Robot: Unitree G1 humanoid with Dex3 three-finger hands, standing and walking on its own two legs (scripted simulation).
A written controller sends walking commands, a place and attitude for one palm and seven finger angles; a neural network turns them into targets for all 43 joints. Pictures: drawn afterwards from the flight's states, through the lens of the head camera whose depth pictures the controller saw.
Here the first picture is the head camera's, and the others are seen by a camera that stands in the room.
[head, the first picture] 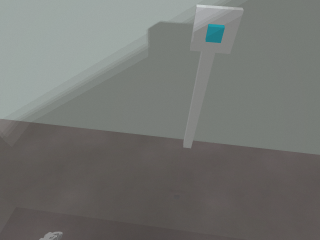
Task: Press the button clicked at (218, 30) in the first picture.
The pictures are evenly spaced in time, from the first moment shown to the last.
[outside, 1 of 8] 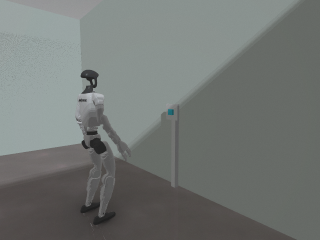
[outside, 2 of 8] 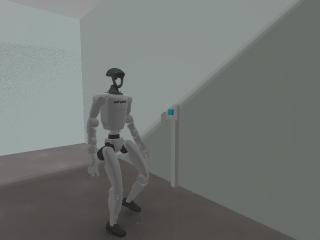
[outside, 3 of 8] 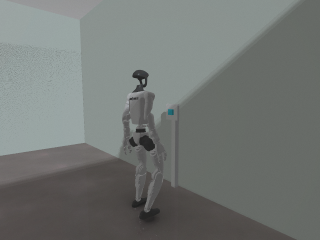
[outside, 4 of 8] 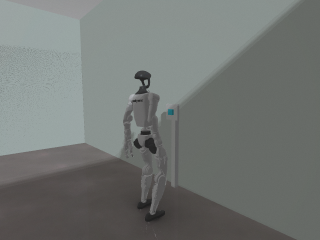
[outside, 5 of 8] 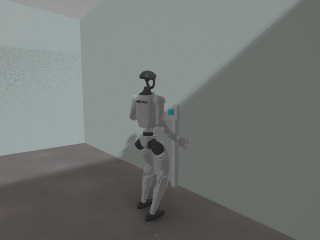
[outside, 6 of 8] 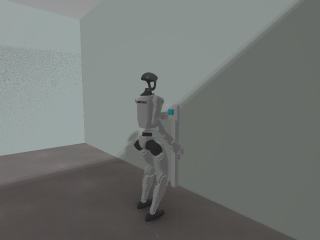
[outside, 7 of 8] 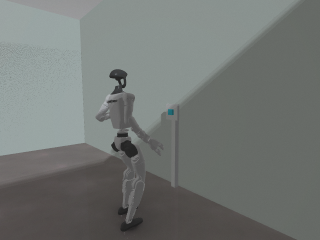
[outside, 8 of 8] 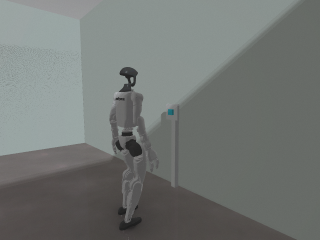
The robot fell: no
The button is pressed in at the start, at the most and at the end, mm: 0 11 0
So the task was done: yes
